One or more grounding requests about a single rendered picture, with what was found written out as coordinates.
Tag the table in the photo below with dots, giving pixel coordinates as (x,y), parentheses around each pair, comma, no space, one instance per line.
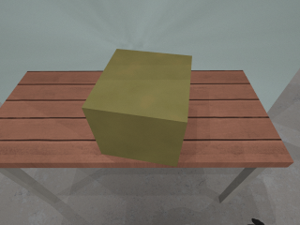
(42,125)

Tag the carton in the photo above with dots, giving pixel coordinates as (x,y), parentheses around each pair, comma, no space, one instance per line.
(138,109)

